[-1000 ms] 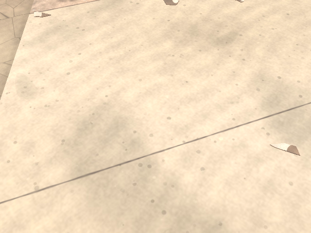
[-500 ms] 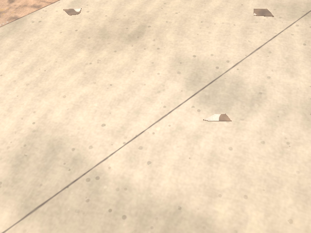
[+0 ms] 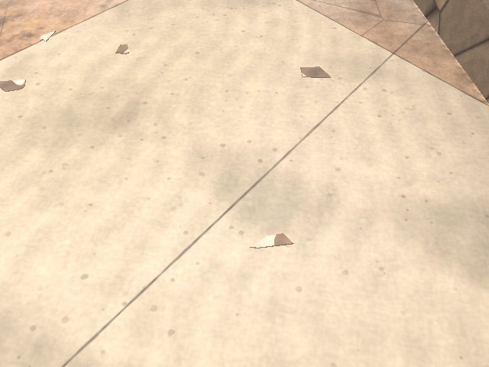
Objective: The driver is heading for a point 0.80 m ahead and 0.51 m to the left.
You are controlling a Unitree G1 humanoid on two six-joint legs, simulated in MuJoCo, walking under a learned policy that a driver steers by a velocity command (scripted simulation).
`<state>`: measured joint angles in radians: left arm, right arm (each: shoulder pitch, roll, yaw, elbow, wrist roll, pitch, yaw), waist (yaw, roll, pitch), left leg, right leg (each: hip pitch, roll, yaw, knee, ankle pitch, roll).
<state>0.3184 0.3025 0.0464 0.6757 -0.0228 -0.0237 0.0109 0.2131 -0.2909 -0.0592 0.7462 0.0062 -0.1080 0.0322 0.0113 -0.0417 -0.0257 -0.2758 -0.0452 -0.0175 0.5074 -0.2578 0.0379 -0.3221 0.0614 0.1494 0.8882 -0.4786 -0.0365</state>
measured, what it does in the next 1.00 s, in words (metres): walks ahead, turning left: right foot, then left foot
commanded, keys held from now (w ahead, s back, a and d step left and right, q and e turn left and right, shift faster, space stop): w+q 1.00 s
